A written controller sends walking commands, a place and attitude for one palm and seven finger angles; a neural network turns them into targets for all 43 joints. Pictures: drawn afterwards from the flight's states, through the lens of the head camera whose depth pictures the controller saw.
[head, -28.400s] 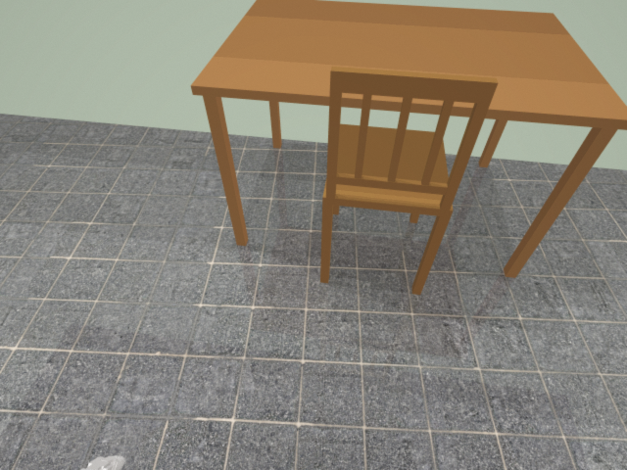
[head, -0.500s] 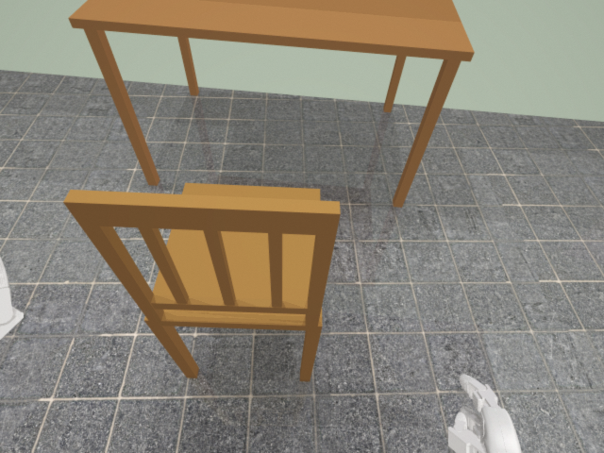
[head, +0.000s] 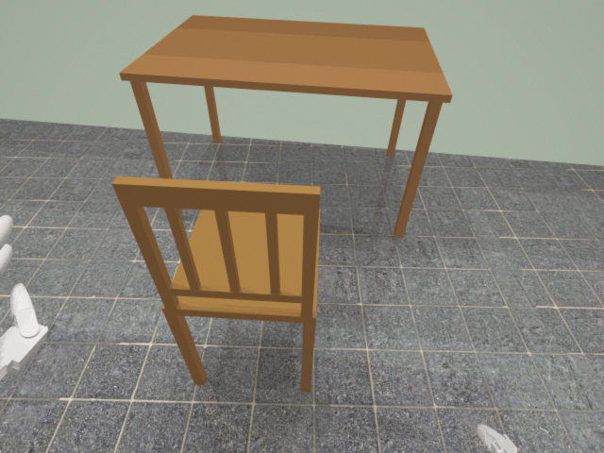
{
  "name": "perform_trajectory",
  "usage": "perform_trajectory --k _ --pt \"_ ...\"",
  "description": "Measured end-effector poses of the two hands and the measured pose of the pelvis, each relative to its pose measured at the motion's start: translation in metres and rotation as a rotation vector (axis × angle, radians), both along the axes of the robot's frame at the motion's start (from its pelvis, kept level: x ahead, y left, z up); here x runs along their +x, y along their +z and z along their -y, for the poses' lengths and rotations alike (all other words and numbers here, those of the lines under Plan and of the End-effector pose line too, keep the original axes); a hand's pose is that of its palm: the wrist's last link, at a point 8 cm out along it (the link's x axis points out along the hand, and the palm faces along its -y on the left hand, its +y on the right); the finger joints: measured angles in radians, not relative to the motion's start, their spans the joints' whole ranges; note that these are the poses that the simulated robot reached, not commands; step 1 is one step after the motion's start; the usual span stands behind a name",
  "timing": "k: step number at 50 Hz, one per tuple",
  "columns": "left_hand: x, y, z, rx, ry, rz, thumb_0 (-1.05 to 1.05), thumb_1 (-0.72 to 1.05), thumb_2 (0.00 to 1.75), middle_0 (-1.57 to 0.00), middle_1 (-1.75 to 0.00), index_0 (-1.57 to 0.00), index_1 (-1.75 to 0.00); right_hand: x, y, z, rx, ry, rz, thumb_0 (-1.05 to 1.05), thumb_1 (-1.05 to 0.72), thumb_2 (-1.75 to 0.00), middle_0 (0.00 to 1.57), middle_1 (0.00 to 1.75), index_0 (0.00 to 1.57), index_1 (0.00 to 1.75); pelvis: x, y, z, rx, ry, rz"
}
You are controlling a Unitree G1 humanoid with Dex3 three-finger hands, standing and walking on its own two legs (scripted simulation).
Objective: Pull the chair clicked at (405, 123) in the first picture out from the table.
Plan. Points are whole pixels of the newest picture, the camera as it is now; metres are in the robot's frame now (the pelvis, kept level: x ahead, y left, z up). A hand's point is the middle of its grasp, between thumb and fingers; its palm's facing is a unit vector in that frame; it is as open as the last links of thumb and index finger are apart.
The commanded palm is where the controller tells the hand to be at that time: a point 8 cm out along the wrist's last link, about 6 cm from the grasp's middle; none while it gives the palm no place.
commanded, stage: stop stepping back and stand still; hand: left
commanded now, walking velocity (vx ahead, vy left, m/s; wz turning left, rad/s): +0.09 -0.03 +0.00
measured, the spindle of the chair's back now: (228, 252) +0.54 +0.17 -0.10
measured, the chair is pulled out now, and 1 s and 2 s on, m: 0.66 0.66 0.66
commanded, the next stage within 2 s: let the arm hang, fingers relaxed in 0.88 s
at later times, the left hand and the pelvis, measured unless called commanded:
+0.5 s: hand (12, 343) +0.19 +0.29 +0.16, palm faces +0.49 -0.77 -0.40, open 7.5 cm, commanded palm +0.13 +0.32 +0.18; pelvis +0.00 +0.02 +0.00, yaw +2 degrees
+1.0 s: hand (7, 323) +0.21 +0.31 +0.15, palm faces +0.40 -0.78 -0.48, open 7.4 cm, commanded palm none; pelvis +0.02 +0.04 +0.00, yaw +2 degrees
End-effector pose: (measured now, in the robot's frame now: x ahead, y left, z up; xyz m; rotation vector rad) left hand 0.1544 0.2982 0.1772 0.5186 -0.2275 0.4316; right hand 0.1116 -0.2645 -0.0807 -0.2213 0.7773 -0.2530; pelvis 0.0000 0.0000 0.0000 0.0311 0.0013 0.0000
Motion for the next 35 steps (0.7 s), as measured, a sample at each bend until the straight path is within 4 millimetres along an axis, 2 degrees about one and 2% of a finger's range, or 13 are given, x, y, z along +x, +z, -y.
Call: perform_trajectory --k 3,7,12,16,22,30,35 --pt "-0.013 -0.002 -0.005 0.003 -0.026 0.023 0.01 0.88 0.90 -0.21 -0.30 -0.21 -0.30 -0.009 0.005 0.000 -0.032 -0.007 0.009 0.01 -0.91 -0.90 0.20 0.30 0.20 0.30 -0.013 -0.003 -0.008 -0.015 0.008 0.016" --pt "-0.027 0.004 -0.012 0.048 -0.039 0.015 0.01 0.88 0.90 -0.21 -0.30 -0.21 -0.30 -0.014 0.011 -0.014 -0.008 -0.006 0.055 0.01 -0.91 -0.90 0.20 0.30 0.20 0.30 -0.021 -0.001 -0.013 -0.021 0.008 0.031" --pt "-0.038 0.013 -0.023 0.090 0.000 0.057 0.01 0.88 0.90 -0.21 -0.30 -0.21 -0.30 -0.009 -0.002 -0.037 0.057 0.038 0.060 0.01 -0.91 -0.90 0.20 0.30 0.20 0.30 -0.025 -0.006 -0.015 -0.039 0.023 0.045" --pt "-0.039 0.006 -0.027 0.045 0.058 0.054 0.01 0.88 0.90 -0.21 -0.30 -0.21 -0.30 -0.002 -0.012 -0.053 0.101 0.071 0.041 0.01 -0.91 -0.90 0.20 0.30 0.20 0.30 -0.021 -0.008 -0.014 -0.046 0.030 0.045" --pt "-0.024 -0.009 -0.023 -0.030 0.066 0.017 0.01 0.88 0.90 -0.21 -0.30 -0.21 -0.30 0.015 -0.012 -0.062 0.102 0.113 0.014 0.01 -0.90 -0.90 0.20 0.30 0.21 0.30 -0.009 -0.006 -0.015 -0.050 0.032 0.032" --pt "0.009 0.001 -0.026 0.018 -0.005 0.007 0.01 0.88 0.90 -0.21 -0.30 -0.21 -0.30 0.049 0.005 -0.055 0.060 0.098 0.035 0.01 -0.90 -0.90 0.20 0.30 0.21 0.30 0.009 -0.001 -0.021 -0.054 0.029 0.017" --pt "0.022 -0.003 -0.032 0.032 -0.035 -0.037 0.01 0.88 0.90 -0.21 -0.30 -0.21 -0.30 0.067 0.013 -0.053 0.040 0.077 0.052 0.01 -0.91 -0.90 0.20 0.30 0.21 0.30 0.017 0.000 -0.027 -0.057 0.024 0.012"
